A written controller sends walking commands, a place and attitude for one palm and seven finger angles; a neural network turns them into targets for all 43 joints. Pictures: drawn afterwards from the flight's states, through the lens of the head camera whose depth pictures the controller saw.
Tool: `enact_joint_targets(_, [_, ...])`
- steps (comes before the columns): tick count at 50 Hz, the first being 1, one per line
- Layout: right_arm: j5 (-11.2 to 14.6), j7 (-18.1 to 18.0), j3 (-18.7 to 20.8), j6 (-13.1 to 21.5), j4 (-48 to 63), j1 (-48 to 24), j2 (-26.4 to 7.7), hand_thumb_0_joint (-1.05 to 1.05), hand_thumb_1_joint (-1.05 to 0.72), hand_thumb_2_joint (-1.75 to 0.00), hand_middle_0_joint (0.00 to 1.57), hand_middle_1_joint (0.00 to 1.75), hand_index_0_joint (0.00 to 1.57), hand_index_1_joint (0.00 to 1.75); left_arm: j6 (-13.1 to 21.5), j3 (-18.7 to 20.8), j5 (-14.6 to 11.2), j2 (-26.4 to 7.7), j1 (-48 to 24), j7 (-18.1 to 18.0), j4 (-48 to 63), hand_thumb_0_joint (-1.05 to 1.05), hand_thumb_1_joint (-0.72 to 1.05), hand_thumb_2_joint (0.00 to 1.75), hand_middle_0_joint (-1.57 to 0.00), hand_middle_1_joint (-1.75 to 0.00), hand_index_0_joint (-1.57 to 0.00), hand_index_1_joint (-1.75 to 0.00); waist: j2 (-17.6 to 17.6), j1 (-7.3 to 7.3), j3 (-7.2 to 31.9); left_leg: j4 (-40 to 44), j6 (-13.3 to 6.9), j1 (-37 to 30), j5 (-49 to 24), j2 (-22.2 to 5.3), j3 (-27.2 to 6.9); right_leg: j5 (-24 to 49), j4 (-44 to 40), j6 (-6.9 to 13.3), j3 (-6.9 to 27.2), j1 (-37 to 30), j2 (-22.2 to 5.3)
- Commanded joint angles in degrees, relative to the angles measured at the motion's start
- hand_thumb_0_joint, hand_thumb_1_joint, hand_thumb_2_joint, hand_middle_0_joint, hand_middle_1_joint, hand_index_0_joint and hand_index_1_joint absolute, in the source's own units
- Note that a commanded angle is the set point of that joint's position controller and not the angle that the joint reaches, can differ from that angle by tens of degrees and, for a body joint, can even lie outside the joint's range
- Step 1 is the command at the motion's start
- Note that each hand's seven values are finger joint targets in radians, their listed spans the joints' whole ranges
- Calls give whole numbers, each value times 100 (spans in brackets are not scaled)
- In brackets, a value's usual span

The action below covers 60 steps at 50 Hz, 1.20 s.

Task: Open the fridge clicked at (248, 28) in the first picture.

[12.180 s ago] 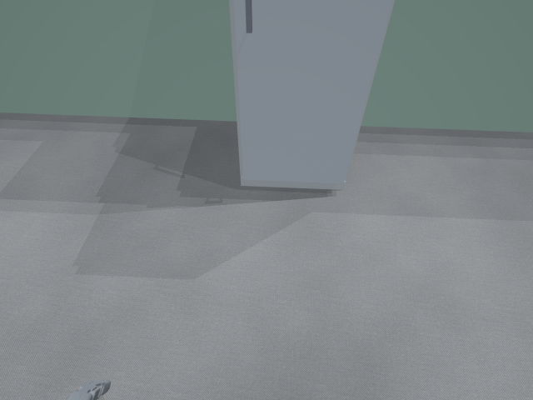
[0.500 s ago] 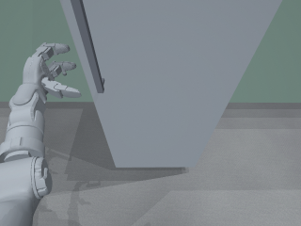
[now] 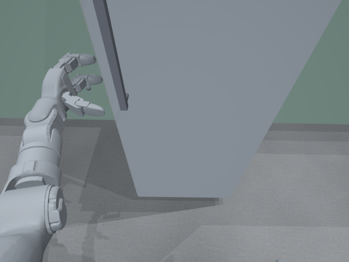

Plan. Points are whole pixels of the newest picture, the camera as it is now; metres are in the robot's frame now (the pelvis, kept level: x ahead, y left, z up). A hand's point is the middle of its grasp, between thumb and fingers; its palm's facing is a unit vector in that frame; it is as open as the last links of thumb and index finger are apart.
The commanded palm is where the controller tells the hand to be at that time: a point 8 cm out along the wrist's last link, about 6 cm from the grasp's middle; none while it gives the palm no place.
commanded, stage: feel for the door with the fingertips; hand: left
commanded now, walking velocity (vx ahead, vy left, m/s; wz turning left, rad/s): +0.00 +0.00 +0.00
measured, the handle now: (111, 40) +0.51 +0.14 +0.25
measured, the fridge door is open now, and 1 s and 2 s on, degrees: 0 0 0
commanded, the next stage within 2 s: slide the fingers in behind the handle in 0.66 s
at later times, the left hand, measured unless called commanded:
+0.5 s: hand (98, 82) +0.47 +0.18 +0.17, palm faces -0.01 -1.00 +0.00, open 14.0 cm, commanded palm +0.44 +0.23 +0.17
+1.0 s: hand (98, 81) +0.47 +0.18 +0.17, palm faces -0.01 -1.00 +0.00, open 13.8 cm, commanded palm +0.45 +0.23 +0.17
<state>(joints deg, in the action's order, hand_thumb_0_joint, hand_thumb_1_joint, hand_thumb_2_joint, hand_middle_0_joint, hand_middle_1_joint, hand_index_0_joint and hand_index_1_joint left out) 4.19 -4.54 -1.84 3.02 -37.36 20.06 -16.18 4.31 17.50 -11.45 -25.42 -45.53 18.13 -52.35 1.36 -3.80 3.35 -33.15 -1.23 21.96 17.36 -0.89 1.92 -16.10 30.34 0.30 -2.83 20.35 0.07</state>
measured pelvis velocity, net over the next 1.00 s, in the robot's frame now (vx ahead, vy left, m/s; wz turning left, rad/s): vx -0.01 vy -0.01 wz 0.00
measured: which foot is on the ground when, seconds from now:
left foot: down 0.00-1.00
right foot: down 0.00-1.00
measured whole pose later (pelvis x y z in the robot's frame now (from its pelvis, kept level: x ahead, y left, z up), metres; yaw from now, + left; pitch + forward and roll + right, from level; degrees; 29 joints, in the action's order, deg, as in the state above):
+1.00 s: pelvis -0.01 -0.01 +0.00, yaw +0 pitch +8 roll -1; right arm 3.2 -4.3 -1.9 3.4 -38.8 22.3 -16.6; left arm 8.8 18.1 -8.1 -27.9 -55.0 14.9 -64.6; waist 1.5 -6.2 2.6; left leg -34.8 -0.7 26.1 16.6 -1.4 1.5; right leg -15.5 32.1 0.9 -3.2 24.5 0.6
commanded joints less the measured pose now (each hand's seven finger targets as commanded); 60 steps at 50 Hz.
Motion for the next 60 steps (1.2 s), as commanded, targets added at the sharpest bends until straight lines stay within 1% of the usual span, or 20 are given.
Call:
enact_joint_targets(1, [-45, -22, 308, 219, 646, 145, -843, 0, -90, -90, 20, 30, 20, 30, 134, 166, -39, -1201, -2646, -247, 1359, 0, -50, 30, -30, -120, -30, -120, 20, -20, 1705, 268, -97, -1128, -1986, 31, -292, 1912, -177, 110, 7, -361, 86])
enact_joint_targets(3, [-62, 9, 298, 230, 673, 101, -808, 0, -90, -90, 20, 30, 20, 30, 185, 130, 16, -1136, -2826, -383, 1657, 0, -50, 30, -30, -120, -30, -120, 222, -23, 1876, 249, -73, -1300, -2143, 26, -321, 1994, -138, 112, 29, -326, 93])
enact_joint_targets(7, [-80, 20, 303, 218, 658, 93, -797, 0, -90, -90, 20, 30, 20, 30, 327, 251, 59, -1207, -2847, -551, 1753, 0, -50, 30, -30, -120, -30, -120, 104, -7, 2033, 223, -64, -1395, -2240, 1, -317, 2060, -112, 109, 57, -413, 108])
enact_joint_targets(10, [-85, 11, 283, 226, 571, 119, -781, 0, -90, -90, 20, 30, 20, 30, 333, 126, 149, -1112, -3157, -597, 1478, 0, -50, 30, -30, -120, -30, -120, 132, -87, 1827, 264, -50, -1318, -2007, 6, -342, 1853, -143, 109, 41, -254, 104])
enact_joint_targets(12, [-92, -11, 280, 206, 548, 135, -805, 0, -90, -90, 20, 30, 20, 30, 340, 282, 204, -1321, -3166, -637, 1286, 0, -50, 30, -30, -120, -30, -120, 56, -69, 1864, 260, -70, -1242, -1952, 18, -327, 1851, -144, 109, 63, -322, 98])
enact_joint_targets(15, [-93, -22, 260, 228, 489, 165, -785, 0, -90, -90, 20, 30, 20, 30, 361, 74, 237, -1134, -3458, -585, 954, 0, -50, 30, -30, -120, -30, -120, 179, -159, 1703, 286, -59, -1146, -1688, 34, -324, 1667, -185, 114, 67, -199, 83])
enact_joint_targets(17, [-96, -26, 275, 231, 507, 202, -812, 0, -90, -90, 20, 30, 20, 30, 457, 195, 227, -1274, -3323, -552, 979, 0, -50, 30, -30, -120, -30, -120, 155, -85, 1989, 245, -64, -1250, -1943, 32, -330, 1881, -121, 131, 76, -359, 90])
enact_joint_targets(19, [-100, -10, 285, 260, 497, 226, -791, 0, -90, -90, 20, 30, 20, 30, 490, -1, 168, -977, -3381, -479, 1007, 0, -50, 30, -30, -120, -30, -120, 349, -129, 2114, 181, -46, -1437, -2117, 31, -317, 1974, -111, 128, 75, -259, 98])
enact_joint_targets(21, [-110, -26, 294, 216, 416, 339, -833, 0, -90, -90, 20, 30, 20, 30, 490, 51, 153, -1071, -3262, -443, 581, 0, -50, 30, -30, -120, -30, -120, -86, -178, 1833, 197, -67, -1173, -1984, 12, -332, 1871, -145, 117, 37, -279, 100])
enact_joint_targets(23, [-104, -22, 309, 218, 417, 355, -861, 0, -90, -90, 20, 30, 20, 30, 477, 71, 142, -1115, -3444, -407, 533, 0, -50, 30, -30, -120, -30, -120, -191, -199, 1765, 237, -83, -1013, -1779, 26, -315, 1820, -147, 92, 59, -256, 103])
enact_joint_targets(27, [-112, -14, 306, 208, 402, 388, -854, 0, -90, -90, 20, 30, 20, 30, 561, 158, 211, -1281, -3630, -461, 626, 0, -50, 30, -30, -120, -30, -120, 246, -160, 1877, 194, -75, -1065, -1776, 51, -289, 1792, -132, 110, 95, -212, 86])
enact_joint_targets(31, [-126, -26, 317, 188, 346, 511, -866, 0, -90, -90, 20, 30, 20, 30, 642, 170, 239, -1359, -3713, -492, 363, 0, -50, 30, -30, -120, -30, -120, -126, -254, 1736, 194, -120, -815, -1593, 61, -278, 1719, -161, 83, 94, -289, 85])
enact_joint_targets(34, [-125, -18, 322, 229, 302, 509, -871, 0, -90, -90, 20, 30, 20, 30, 693, 68, 271, -1282, -3996, -465, 370, 0, -50, 30, -30, -120, -30, -120, 140, -320, 1775, 183, -105, -917, -1439, 65, -284, 1588, -186, 71, 130, -83, 90])
enact_joint_targets(37, [-131, -25, 323, 228, 273, 583, -923, 0, -90, -90, 20, 30, 20, 30, 743, 415, 295, -1737, -3899, -463, 202, 0, -50, 30, -30, -120, -30, -120, 37, -238, 1961, 161, -122, -813, -1376, 72, -278, 1583, -173, 71, 169, -232, 92])
enact_joint_targets(39, [-125, -26, 301, 234, 281, 569, -896, 0, -90, -90, 20, 30, 20, 30, 752, 234, 300, -1587, -4109, -420, 170, 0, -50, 30, -30, -120, -30, -120, 116, -330, 1901, 162, -126, -748, -1294, 93, -263, 1589, -188, 57, 187, -218, 85])
enact_joint_targets(48, [-120, -21, 287, 271, 362, 554, -900, 0, -90, -90, 20, 30, 20, 30, 809, 172, 209, -1463, -3831, -310, 82, 0, -50, 30, -30, -120, -30, -120, 231, -289, 1914, 139, -114, -769, -1221, 80, -272, 1457, -161, 63, 158, -88, 97])
enact_joint_targets(51, [-120, -43, 305, 241, 365, 613, -942, 0, -90, -90, 20, 30, 20, 30, 788, 369, 160, -1700, -3682, -324, -22, 0, -50, 30, -30, -120, -30, -120, -221, -278, 1850, 146, -150, -548, -1157, 72, -244, 1450, -178, 44, 154, -299, 89])
enact_joint_targets(52, [-107, -37, 292, 239, 388, 566, -938, 0, -90, -90, 20, 30, 20, 30, 773, 357, 186, -1703, -3725, -320, 33, 0, -50, 30, -30, -120, -30, -120, -90, -261, 1866, 178, -143, -565, -1097, 69, -229, 1438, -180, 33, 182, -250, 92])
enact_joint_targets(57, [-119, 1, 300, 255, 461, 501, -881, 0, -90, -90, 20, 30, 20, 30, 804, 253, 209, -1500, -3605, -334, 495, 0, -50, 30, -30, -120, -30, -120, 366, -160, 2035, 135, -99, -845, -1438, 71, -258, 1601, -95, 83, 127, -191, 95])
enact_joint_targets(60, [-104, 17, 317, 260, 441, 481, -862, 0, -90, -90, 20, 30, 20, 30, 723, 12, 157, -1132, -3564, -358, 511, 0, -50, 30, -30, -120, -30, -120, 202, -245, 1809, 144, -85, -914, -1381, 29, -296, 1460, -131, 81, 82, 24, 127])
